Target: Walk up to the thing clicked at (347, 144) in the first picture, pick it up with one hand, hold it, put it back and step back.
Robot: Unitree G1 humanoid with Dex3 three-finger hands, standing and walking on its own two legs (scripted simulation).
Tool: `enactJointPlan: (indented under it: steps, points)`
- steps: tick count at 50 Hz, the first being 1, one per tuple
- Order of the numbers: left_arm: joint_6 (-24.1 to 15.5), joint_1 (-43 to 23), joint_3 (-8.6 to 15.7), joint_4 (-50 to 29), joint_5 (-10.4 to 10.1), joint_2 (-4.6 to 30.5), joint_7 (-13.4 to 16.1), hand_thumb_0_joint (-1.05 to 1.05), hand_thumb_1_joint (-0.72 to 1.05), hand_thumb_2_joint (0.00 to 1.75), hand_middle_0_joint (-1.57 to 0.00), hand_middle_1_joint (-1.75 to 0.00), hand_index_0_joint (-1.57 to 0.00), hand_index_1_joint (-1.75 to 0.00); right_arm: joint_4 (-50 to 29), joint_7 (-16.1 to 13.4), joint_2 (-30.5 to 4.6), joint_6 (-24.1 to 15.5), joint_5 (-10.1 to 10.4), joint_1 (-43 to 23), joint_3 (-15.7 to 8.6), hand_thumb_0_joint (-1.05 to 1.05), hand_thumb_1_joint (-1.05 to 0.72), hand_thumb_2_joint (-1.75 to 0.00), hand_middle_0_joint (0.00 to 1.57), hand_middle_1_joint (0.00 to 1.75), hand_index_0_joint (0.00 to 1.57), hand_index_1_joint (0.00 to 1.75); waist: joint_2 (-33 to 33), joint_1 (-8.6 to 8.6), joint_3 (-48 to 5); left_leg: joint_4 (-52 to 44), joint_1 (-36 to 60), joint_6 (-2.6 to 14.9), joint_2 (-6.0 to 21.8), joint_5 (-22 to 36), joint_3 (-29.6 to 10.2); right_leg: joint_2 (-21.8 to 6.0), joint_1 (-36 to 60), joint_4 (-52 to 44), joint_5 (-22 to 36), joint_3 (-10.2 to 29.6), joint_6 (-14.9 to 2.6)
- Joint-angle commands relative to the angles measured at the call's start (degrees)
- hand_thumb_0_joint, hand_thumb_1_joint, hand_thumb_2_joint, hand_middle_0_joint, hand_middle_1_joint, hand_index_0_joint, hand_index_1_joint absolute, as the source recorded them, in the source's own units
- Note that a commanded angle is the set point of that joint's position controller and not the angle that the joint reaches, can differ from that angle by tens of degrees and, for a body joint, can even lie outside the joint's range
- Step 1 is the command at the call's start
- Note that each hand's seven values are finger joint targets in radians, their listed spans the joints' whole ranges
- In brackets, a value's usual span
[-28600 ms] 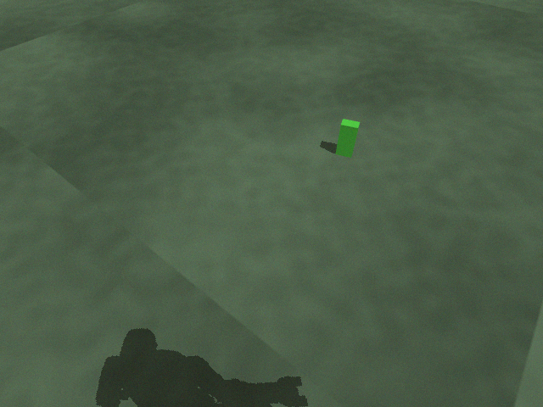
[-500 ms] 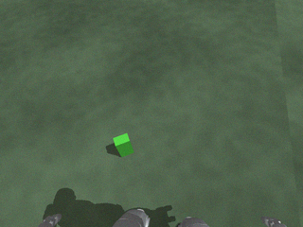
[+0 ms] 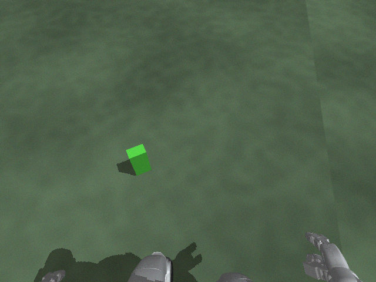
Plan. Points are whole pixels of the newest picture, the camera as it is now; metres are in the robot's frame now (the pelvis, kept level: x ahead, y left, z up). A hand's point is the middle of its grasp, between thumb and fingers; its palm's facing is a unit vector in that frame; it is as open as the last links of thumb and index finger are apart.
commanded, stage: step back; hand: left
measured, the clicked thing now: (139, 160) +0.71 +0.30 -0.65
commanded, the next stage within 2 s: stand in 1.94 s
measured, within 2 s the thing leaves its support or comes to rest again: neither
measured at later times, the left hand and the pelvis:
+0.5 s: hand out of the picture -0.05 +0.27 -0.13, palm faces +0.09 -0.91 -0.39, open 7.4 cm; pelvis -0.17 +0.00 +0.00, yaw +7 degrees
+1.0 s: hand out of the picture -0.28 +0.25 -0.12, palm faces +0.07 -0.90 -0.43, open 7.4 cm; pelvis -0.32 -0.02 +0.01, yaw +4 degrees
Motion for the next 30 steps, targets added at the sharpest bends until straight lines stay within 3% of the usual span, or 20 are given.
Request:
enactJointPlan:
  steps: [1, 2, 3, 4, 6, 7, 10, 13, 14, 17, 19, 20, 21, 22, 23, 24, 25, 26, 28, 30]
  points:
    - [-1.8, 9.0, 4.8, -1.7, 1.8, 14.3, 0.3, 0.00, 0.90, 0.90, -0.20, -0.30, -0.20, -0.30, -4.3, -0.5, -11.6, 0.3, 1.2, -0.2, -3.8, 0.00, -0.90, -0.90, 0.20, 0.30, 0.20, 0.30, -3.5, 1.27, -13.6, 4.0, -5.2, 2.27, 1.6, -11.3, -10.2, -9.2, 6.5, -18.7, 4.1, 15.6, -6.37]
    - [-1.7, 3.8, 6.0, -4.1, 1.4, 19.5, 0.0, 0.00, 0.90, 0.90, -0.20, -0.30, -0.20, -0.30, -4.5, -1.1, -9.4, 0.2, 1.1, 0.1, -3.3, 0.00, -0.90, -0.90, 0.20, 0.30, 0.20, 0.30, -13.5, 1.32, -9.7, 17.0, -8.0, -1.17, -8.0, -22.1, -6.8, -20.1, -3.2, -24.1, 1.7, 27.0, -12.71]
    - [-1.7, -1.4, 6.2, -6.5, 1.8, 22.4, 0.4, 0.00, 0.90, 0.90, -0.20, -0.30, -0.20, -0.30, -3.9, -1.8, -12.0, 0.5, 0.7, -0.3, -4.4, 0.00, -0.90, -0.90, 0.20, 0.30, 0.20, 0.30, -16.3, 2.17, -6.8, 29.3, -4.1, -2.01, -5.9, -24.5, -12.6, -26.6, -14.6, -26.5, 3.0, 33.7, -18.93]
    - [-2.0, -4.8, 5.7, -7.4, 1.3, 19.3, 0.7, 0.00, 0.90, 0.90, -0.20, -0.30, -0.20, -0.30, -2.5, -1.6, -13.7, 0.6, 1.0, 2.4, -4.6, 0.00, -0.90, -0.90, 0.20, 0.30, 0.20, 0.30, -12.8, -0.48, -4.9, 33.4, -1.4, -1.51, -5.2, -21.1, -15.1, -24.5, -17.8, -26.0, 5.6, 29.5, -17.46]
    - [-2.1, -9.2, 4.4, -8.3, 1.4, 13.7, 0.9, 0.00, 0.90, 0.90, -0.20, -0.30, -0.20, -0.30, 0.2, -1.2, -12.6, 0.4, 1.7, 6.4, -4.3, 0.00, -0.90, -0.90, 0.20, 0.30, 0.20, 0.30, -6.3, -3.53, -5.4, 36.0, -2.3, -1.31, -9.6, -14.6, -14.4, -14.2, -12.1, -19.9, 18.1, 11.5, -11.47]
    - [-1.8, -10.2, 4.6, -8.3, 1.4, 12.9, 0.9, 0.00, 0.90, 0.90, -0.20, -0.30, -0.20, -0.30, 0.8, -1.5, -11.4, 0.2, 1.6, 8.1, -3.8, 0.00, -0.90, -0.90, 0.20, 0.30, 0.20, 0.30, -7.5, -4.17, -6.9, 36.3, -3.9, -1.89, -10.6, -13.5, -13.4, -11.9, -9.1, -18.4, 19.6, 7.5, -9.49]
    - [-1.5, -3.6, 4.0, -8.2, 1.8, 11.5, 1.0, 0.00, 0.90, 0.90, -0.20, -0.30, -0.20, -0.30, 0.2, -1.9, -11.9, -0.4, 1.2, 7.2, -3.2, 0.00, -0.90, -0.90, 0.20, 0.30, 0.20, 0.30, -7.7, 0.25, -9.0, 30.9, -6.0, -3.10, -9.2, -15.3, -11.2, -11.6, 0.1, -15.9, 21.2, 7.4, -10.22]
    - [-0.9, -2.4, 4.5, -7.8, 1.7, 12.0, 1.8, 0.00, 0.90, 0.90, -0.20, -0.30, -0.20, -0.30, -0.6, -2.0, -10.9, -0.6, 0.6, 7.5, -2.8, 0.00, -0.90, -0.90, 0.20, 0.30, 0.20, 0.30, -11.8, 1.43, -11.0, 19.7, -7.1, -3.36, -5.3, -20.3, -9.8, -15.7, 9.1, -14.8, 24.7, 9.4, -12.28]
    - [-0.7, -1.0, 4.3, -7.6, 1.7, 12.1, 1.8, 0.00, 0.90, 0.90, -0.20, -0.30, -0.20, -0.30, -0.5, -1.9, -11.0, -0.8, 0.5, 7.2, -2.8, 0.00, -0.90, -0.90, 0.20, 0.30, 0.20, 0.30, -11.4, 2.48, -12.1, 16.0, -5.9, -3.34, -5.5, -21.1, -8.4, -15.5, 10.8, -13.4, 26.8, 9.3, -12.36]
    - [-0.1, -3.1, 4.0, -7.9, 0.9, 13.4, 1.7, 0.00, 0.90, 0.90, -0.20, -0.30, -0.20, -0.30, 1.2, -1.7, -10.9, -1.0, 0.1, 11.8, -3.2, 0.00, -0.90, -0.90, 0.20, 0.30, 0.20, 0.30, -14.2, 0.76, -15.4, 1.6, 2.5, -1.34, -2.4, -17.8, -4.9, -16.3, 9.4, -10.1, 29.4, 9.4, -11.02]
    - [0.6, -5.6, 3.5, -8.6, 0.3, 14.2, 1.2, 0.00, 0.90, 0.90, -0.20, -0.30, -0.20, -0.30, 3.9, -1.4, -11.3, -1.0, 0.1, 17.2, -3.8, 0.00, -0.90, -0.90, 0.20, 0.30, 0.20, 0.30, -10.5, -2.34, -17.0, -9.7, 10.6, 0.25, -4.0, -7.1, -1.3, -14.0, 4.3, -6.7, 25.2, 6.5, -8.44]
    - [1.0, -4.5, 2.8, -8.9, 0.2, 12.7, 1.0, 0.00, 0.90, 0.90, -0.20, -0.30, -0.20, -0.30, 3.8, -1.4, -12.6, -1.0, -0.3, 16.5, -4.3, 0.00, -0.90, -0.90, 0.20, 0.30, 0.20, 0.30, -6.0, -2.22, -15.6, -12.5, 12.9, 1.60, -1.4, -3.4, -6.4, -11.3, -1.8, -3.8, 19.0, 5.7, -5.73]
    - [1.0, -4.5, 2.2, -9.3, -0.1, 10.7, 0.9, 0.00, 0.90, 0.90, -0.20, -0.30, -0.20, -0.30, 2.7, -1.2, -16.6, -1.0, -1.4, 15.1, -5.2, 0.00, -0.90, -0.90, 0.20, 0.30, 0.20, 0.30, 5.9, -2.07, -14.7, -14.9, 15.1, 6.16, 10.4, 2.8, -22.9, -4.7, -11.9, 6.3, 7.3, 0.8, -2.62]
    - [0.8, -7.4, 2.9, -9.6, -0.6, 11.0, 1.4, 0.00, 0.90, 0.90, -0.20, -0.30, -0.20, -0.30, 0.7, -0.6, -20.9, -0.8, -1.5, 10.0, -5.5, 0.00, -0.90, -0.90, 0.20, 0.30, 0.20, 0.30, 13.8, -2.47, -12.1, -18.1, 8.5, 13.60, 19.1, 6.5, -31.5, 2.7, -15.1, 17.1, -11.9, -2.9, -0.90]
    - [0.8, -10.0, 3.7, -9.4, 0.2, 12.4, 1.9, 0.00, 0.90, 0.90, -0.20, -0.30, -0.20, -0.30, -0.3, -0.8, -22.6, -1.2, -1.4, 7.8, -5.8, 0.00, -0.90, -0.90, 0.20, 0.30, 0.20, 0.30, 14.9, -4.28, -9.9, -20.7, -1.5, 18.77, 23.3, 6.4, -36.3, 1.8, -10.8, 27.9, -14.7, 3.6, -0.54]
    - [0.9, -9.3, 3.9, -8.1, 0.1, 12.8, 1.7, 0.00, 0.90, 0.90, -0.20, -0.30, -0.20, -0.30, -0.4, -1.0, -19.8, -1.5, -1.8, 5.0, -5.2, 0.00, -0.90, -0.90, 0.20, 0.30, 0.20, 0.30, 10.7, -2.85, -7.2, -19.7, -4.7, 17.28, 20.8, 6.7, -30.7, 2.7, -8.9, 31.6, -12.2, 5.8, -1.04]
    - [1.1, -8.1, 3.9, -6.9, -0.5, 11.9, 1.3, 0.00, 0.90, 0.90, -0.20, -0.30, -0.20, -0.30, -0.8, -1.2, -16.9, -1.6, -2.1, 3.5, -4.2, 0.00, -0.90, -0.90, 0.20, 0.30, 0.20, 0.30, 8.2, -1.77, -7.4, -17.3, -2.3, 14.67, 16.0, 12.2, -23.1, 4.5, -10.1, 34.2, -9.1, 6.9, -1.43]
    - [1.2, -4.4, 3.5, -5.5, -0.9, 11.2, 1.1, 0.00, 0.90, 0.90, -0.20, -0.30, -0.20, -0.30, -1.6, -1.5, -14.9, -1.7, -2.2, 0.2, -3.4, 0.00, -0.90, -0.90, 0.20, 0.30, 0.20, 0.30, 6.6, 0.87, -7.5, -15.2, 0.1, 11.78, 12.1, 14.4, -17.2, 5.3, -12.7, 36.0, -5.7, 7.3, -1.64]
    - [1.3, -1.2, 3.5, -4.4, -0.8, 11.2, 0.6, 0.00, 0.90, 0.90, -0.20, -0.30, -0.20, -0.30, -1.8, -1.5, -13.6, -1.9, -1.2, 0.4, -3.1, 0.00, -0.90, -0.90, 0.20, 0.30, 0.20, 0.30, 7.3, 1.78, -7.0, -13.5, 2.4, 10.66, 10.8, 13.8, -14.3, 5.2, -13.0, 34.8, -3.5, 5.1, -1.07]
    - [0.6, -1.5, 2.8, -4.8, -0.3, 9.9, 0.6, 0.00, 0.90, 0.90, -0.20, -0.30, -0.20, -0.30, -1.5, -1.4, -13.1, -1.5, -0.9, 3.2, -3.4, 0.00, -0.90, -0.90, 0.20, 0.30, 0.20, 0.30, 9.3, -0.07, -8.0, -11.1, 11.8, 11.76, 10.8, 15.9, -14.7, 3.3, -15.2, 24.5, -5.3, 3.6, 0.43]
